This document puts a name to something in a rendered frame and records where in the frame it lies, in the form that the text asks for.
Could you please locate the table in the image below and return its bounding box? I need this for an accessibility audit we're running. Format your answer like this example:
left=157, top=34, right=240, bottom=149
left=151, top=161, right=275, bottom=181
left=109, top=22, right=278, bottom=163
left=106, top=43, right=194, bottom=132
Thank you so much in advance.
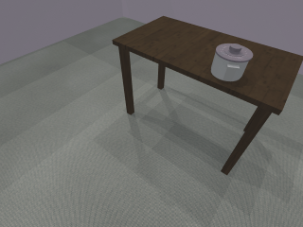
left=112, top=16, right=303, bottom=175

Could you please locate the lid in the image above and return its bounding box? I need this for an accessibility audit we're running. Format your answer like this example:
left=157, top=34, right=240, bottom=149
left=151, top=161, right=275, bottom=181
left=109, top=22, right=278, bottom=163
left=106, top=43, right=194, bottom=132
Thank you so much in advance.
left=215, top=44, right=254, bottom=63

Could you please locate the knob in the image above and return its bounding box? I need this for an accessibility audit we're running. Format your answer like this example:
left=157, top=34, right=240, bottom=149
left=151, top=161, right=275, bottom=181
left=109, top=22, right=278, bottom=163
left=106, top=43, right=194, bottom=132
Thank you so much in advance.
left=229, top=44, right=242, bottom=52

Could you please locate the pot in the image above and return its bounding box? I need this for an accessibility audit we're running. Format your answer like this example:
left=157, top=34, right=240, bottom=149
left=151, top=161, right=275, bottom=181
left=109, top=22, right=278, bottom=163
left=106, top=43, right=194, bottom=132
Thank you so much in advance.
left=210, top=52, right=249, bottom=81

